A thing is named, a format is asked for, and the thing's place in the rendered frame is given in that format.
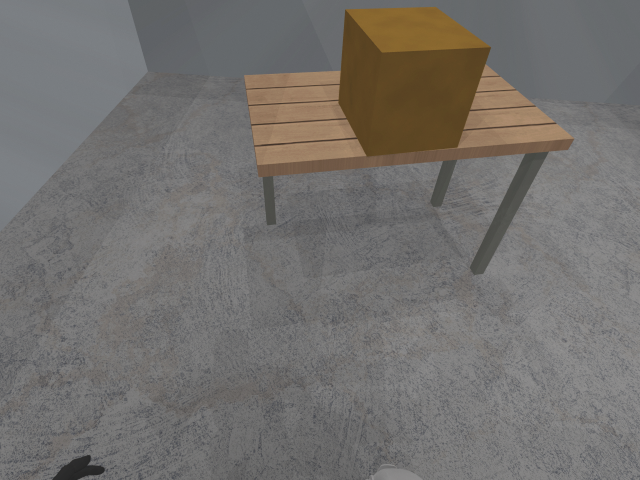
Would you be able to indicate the left robot hand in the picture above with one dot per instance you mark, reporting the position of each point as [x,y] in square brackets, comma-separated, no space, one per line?
[78,468]

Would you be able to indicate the right robot shin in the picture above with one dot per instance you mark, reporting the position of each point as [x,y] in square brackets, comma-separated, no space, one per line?
[386,466]

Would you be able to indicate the table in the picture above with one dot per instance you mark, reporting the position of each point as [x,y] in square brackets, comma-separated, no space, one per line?
[299,127]

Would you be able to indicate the carton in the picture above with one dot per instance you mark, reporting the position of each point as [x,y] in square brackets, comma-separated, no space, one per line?
[408,78]

